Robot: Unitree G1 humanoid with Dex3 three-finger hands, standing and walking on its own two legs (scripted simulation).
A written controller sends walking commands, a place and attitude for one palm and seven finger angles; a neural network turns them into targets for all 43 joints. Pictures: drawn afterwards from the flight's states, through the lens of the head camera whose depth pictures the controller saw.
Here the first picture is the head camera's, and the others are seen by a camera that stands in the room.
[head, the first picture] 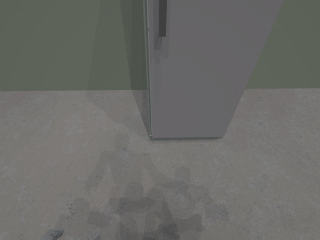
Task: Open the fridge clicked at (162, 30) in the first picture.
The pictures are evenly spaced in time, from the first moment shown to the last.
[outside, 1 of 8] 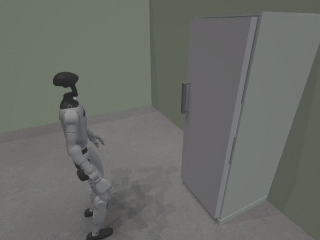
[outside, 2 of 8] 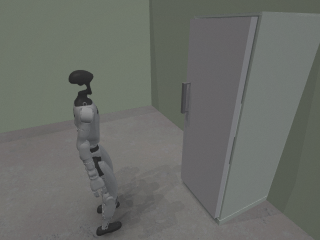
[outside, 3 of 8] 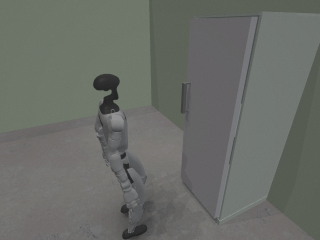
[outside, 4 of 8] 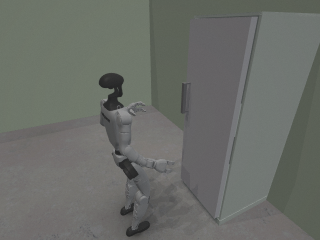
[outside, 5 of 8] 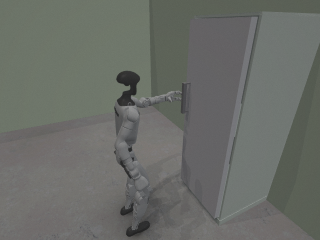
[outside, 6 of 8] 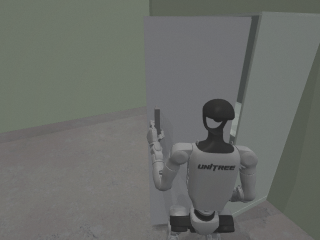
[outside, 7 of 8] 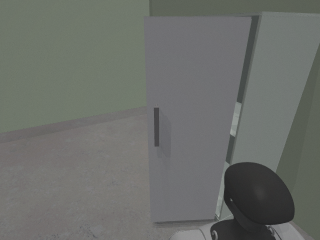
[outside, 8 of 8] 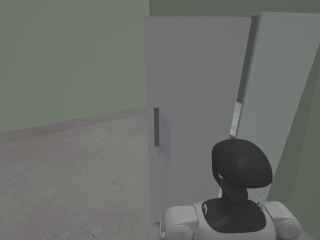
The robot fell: no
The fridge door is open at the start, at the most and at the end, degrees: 0 73 66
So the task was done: yes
